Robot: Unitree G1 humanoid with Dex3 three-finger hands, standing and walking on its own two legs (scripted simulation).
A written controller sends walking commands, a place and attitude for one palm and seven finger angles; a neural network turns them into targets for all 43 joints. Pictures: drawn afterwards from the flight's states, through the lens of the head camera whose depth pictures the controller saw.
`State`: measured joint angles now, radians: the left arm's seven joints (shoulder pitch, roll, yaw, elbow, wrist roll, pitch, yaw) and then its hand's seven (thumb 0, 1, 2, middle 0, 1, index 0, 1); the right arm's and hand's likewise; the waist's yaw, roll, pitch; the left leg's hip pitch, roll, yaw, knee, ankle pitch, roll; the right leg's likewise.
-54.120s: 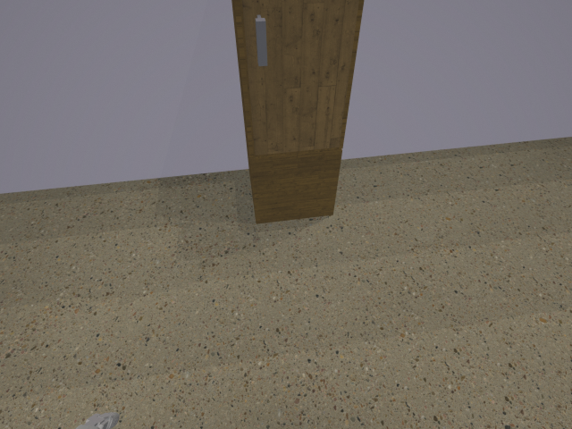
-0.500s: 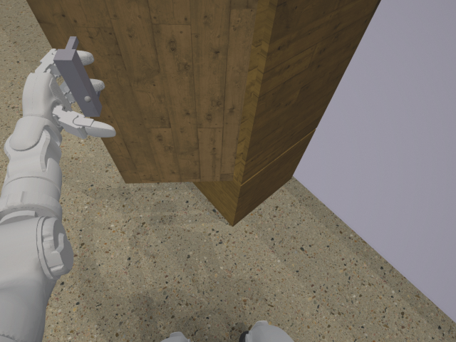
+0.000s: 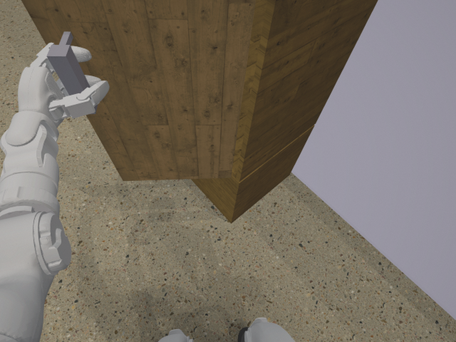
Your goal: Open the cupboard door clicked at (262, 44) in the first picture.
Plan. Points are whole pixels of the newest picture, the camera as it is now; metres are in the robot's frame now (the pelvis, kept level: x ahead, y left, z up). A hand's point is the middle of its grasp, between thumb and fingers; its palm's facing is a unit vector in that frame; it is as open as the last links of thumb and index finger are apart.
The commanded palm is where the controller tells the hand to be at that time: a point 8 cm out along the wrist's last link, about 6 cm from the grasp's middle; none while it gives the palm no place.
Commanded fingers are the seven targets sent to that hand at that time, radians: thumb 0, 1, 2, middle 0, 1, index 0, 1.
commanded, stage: close the thumb around the handle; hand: left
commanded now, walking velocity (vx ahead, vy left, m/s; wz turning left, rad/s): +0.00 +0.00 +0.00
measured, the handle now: (78, 74) +0.55 +0.22 +0.12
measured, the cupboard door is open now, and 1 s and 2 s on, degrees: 52 81 100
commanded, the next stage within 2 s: pull the door open along its arc in 0.22 s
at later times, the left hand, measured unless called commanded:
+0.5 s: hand (86, 93) +0.50 +0.20 +0.12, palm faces +0.00 -1.00 -0.01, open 6.1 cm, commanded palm +0.46 +0.25 +0.12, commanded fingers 0.00 0.90 0.90 -0.40 -1.35 -0.40 -1.35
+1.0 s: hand (112, 161) +0.37 +0.14 +0.12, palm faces +0.24 -0.96 +0.10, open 6.7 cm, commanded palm +0.32 +0.20 +0.12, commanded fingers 0.00 0.90 0.90 -0.40 -1.35 -0.40 -1.35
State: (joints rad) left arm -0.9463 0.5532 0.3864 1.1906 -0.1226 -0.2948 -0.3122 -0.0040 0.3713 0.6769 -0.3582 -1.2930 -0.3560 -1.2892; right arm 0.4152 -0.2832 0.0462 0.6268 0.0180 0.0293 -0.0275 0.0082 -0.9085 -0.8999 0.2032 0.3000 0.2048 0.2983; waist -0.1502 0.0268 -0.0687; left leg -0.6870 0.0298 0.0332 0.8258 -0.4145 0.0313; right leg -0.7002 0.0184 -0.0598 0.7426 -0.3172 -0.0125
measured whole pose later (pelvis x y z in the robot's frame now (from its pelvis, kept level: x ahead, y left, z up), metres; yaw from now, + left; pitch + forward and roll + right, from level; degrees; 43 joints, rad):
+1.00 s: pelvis +0.01 -0.01 +0.02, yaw +0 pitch +7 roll -1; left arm -0.19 0.06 0.15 0.22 -0.17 -0.10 0.15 0.02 0.60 0.71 -0.33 -1.35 -0.35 -1.29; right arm 0.21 -0.22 0.02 0.53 0.02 0.01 0.02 0.01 -0.91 -0.90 0.20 0.30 0.20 0.30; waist -0.01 0.04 -0.09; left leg -0.43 0.01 0.06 0.69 -0.39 0.02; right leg -0.47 0.01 -0.03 0.66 -0.32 -0.01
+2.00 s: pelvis +0.01 -0.02 +0.02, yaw +3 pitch +1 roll +0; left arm 0.04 -0.10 -0.22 -0.04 0.06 0.06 0.53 0.00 -0.17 0.44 -0.30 -1.21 -0.30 -1.22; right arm 0.15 -0.16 0.03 0.57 -0.03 0.09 -0.01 0.01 -0.91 -0.90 0.20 0.30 0.20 0.30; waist 0.02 0.04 -0.05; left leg -0.30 0.01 0.00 0.65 -0.37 0.00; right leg -0.33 0.00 -0.09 0.64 -0.33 -0.04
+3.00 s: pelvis +0.00 -0.01 +0.02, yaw +1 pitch +1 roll +0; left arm 0.15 0.07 -0.13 -0.14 -0.09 -0.02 0.02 -0.01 -0.50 0.30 -0.15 -0.38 -0.15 -0.37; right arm 0.23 -0.20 0.06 0.50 0.02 -0.06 0.01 0.02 -0.91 -0.90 0.20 0.30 0.20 0.30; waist 0.01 0.03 -0.05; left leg -0.31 0.00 0.04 0.67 -0.38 0.02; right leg -0.36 0.00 -0.04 0.66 -0.32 -0.02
